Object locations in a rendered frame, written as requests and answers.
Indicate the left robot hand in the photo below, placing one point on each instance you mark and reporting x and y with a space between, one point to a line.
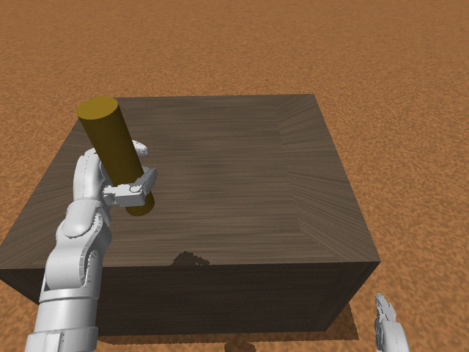
91 181

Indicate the right robot hand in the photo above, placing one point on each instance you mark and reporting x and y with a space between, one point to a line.
390 336

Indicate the left robot arm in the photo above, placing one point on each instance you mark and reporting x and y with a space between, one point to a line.
71 284

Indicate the can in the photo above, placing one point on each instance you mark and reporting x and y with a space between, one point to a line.
105 126

